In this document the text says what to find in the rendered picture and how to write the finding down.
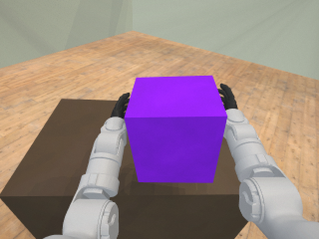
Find right robot hand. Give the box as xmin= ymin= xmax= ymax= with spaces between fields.
xmin=217 ymin=83 xmax=238 ymax=111

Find left robot forearm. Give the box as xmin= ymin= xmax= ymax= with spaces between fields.
xmin=62 ymin=117 xmax=128 ymax=235

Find right robot forearm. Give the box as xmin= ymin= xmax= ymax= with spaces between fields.
xmin=223 ymin=109 xmax=303 ymax=215

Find left robot upper arm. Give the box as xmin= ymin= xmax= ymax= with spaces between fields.
xmin=43 ymin=198 xmax=119 ymax=239

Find right robot upper arm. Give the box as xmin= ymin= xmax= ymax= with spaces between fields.
xmin=238 ymin=177 xmax=319 ymax=239

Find pedestal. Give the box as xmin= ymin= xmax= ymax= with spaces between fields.
xmin=0 ymin=99 xmax=248 ymax=239

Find left robot hand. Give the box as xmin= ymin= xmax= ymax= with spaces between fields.
xmin=111 ymin=93 xmax=131 ymax=119

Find carton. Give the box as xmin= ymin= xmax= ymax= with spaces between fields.
xmin=124 ymin=75 xmax=227 ymax=183

